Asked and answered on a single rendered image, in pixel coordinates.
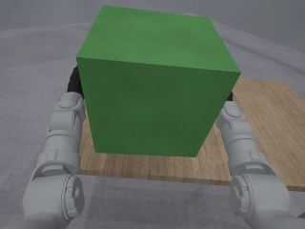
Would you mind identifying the robot left forearm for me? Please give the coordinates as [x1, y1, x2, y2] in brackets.
[22, 92, 86, 217]

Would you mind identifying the robot left upper arm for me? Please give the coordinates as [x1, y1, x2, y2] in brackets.
[1, 174, 85, 229]

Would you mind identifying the robot right hand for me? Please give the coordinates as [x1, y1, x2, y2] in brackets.
[226, 92, 234, 101]

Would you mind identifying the robot left hand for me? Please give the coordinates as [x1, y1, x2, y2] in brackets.
[67, 65, 85, 99]

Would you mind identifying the robot right upper arm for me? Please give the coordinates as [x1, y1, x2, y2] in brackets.
[229, 173, 305, 229]

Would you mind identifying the robot right forearm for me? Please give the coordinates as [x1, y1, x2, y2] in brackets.
[215, 101, 291, 212]

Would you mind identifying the table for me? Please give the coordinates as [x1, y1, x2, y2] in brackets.
[34, 77, 305, 219]

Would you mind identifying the carton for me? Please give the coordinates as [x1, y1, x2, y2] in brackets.
[75, 5, 241, 157]

